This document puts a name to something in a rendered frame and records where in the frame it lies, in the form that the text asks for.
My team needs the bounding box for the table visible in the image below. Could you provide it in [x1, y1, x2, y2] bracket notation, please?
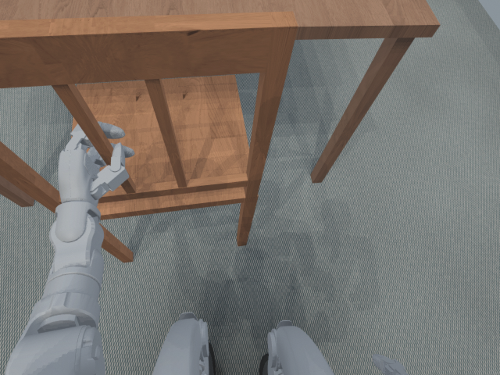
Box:
[0, 0, 440, 207]

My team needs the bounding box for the robot left forearm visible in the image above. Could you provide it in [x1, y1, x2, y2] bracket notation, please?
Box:
[5, 200, 104, 375]

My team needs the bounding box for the robot right thigh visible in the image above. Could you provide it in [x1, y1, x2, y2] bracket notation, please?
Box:
[267, 326, 334, 375]

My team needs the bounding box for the robot right hand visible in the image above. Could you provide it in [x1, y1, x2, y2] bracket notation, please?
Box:
[372, 354, 408, 375]

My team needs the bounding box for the robot left hand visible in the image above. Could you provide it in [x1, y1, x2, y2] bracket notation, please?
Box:
[58, 121, 135, 207]

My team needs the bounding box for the chair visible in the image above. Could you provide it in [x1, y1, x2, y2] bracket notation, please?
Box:
[0, 11, 298, 263]

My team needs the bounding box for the robot left upper arm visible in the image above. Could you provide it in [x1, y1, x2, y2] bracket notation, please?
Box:
[9, 325, 105, 375]

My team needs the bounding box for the robot right shin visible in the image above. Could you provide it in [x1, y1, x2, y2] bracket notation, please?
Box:
[268, 320, 293, 375]

